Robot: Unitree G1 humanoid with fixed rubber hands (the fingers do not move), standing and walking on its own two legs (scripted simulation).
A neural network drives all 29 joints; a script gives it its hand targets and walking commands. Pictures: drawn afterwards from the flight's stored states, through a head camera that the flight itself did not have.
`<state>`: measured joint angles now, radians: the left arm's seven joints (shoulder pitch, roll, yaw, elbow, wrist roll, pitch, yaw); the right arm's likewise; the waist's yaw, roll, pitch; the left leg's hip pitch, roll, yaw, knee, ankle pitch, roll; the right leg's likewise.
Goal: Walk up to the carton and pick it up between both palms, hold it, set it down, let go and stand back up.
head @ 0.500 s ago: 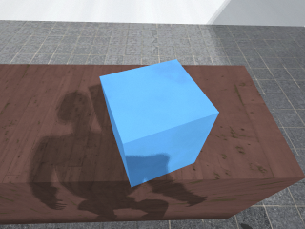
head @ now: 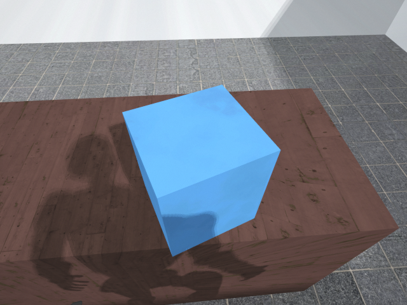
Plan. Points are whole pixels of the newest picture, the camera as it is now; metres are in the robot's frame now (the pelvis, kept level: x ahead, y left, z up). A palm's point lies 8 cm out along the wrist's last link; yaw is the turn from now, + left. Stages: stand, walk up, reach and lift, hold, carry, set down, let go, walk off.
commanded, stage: walk up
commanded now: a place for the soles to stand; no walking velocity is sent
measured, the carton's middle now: (196, 172) +0.37 +0.01 +0.05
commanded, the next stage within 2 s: reach and lift in 0.26 s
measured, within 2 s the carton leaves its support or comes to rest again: neither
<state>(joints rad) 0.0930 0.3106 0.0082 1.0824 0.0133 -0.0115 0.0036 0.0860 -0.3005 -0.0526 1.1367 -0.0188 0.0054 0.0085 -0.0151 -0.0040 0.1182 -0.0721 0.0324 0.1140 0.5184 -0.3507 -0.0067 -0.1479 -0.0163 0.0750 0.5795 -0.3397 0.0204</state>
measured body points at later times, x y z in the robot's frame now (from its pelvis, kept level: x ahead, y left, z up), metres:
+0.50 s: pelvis -0.03 -0.01 -0.03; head +0.04 +0.01 +0.41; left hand +0.16 +0.25 -0.14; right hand +0.15 -0.27 -0.14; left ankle -0.04 +0.12 -0.73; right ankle -0.01 -0.14 -0.73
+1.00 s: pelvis -0.06 -0.04 +0.00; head -0.05 -0.04 +0.45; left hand +0.08 +0.23 -0.08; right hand +0.09 -0.28 -0.10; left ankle -0.04 +0.12 -0.73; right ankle -0.01 -0.14 -0.73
